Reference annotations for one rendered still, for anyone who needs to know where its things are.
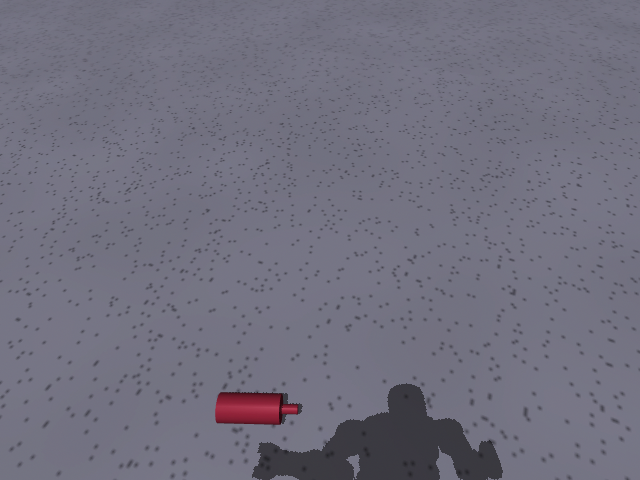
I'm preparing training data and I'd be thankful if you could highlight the bottle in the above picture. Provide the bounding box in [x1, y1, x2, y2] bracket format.
[215, 392, 298, 425]

